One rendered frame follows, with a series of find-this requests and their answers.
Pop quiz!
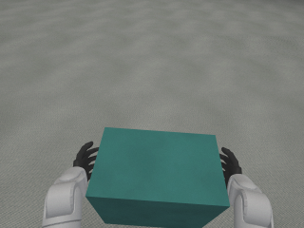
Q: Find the left robot hand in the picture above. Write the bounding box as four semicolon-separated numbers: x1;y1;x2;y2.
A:
73;141;99;181

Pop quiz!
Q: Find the right robot forearm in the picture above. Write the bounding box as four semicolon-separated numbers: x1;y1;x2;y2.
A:
227;174;275;228

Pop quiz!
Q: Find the carton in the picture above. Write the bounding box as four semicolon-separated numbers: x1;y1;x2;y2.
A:
85;127;230;228

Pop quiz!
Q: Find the right robot hand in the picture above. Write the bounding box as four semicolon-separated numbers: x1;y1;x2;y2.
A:
219;147;242;189

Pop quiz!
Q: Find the left robot forearm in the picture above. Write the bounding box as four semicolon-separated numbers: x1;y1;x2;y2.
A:
42;166;87;228

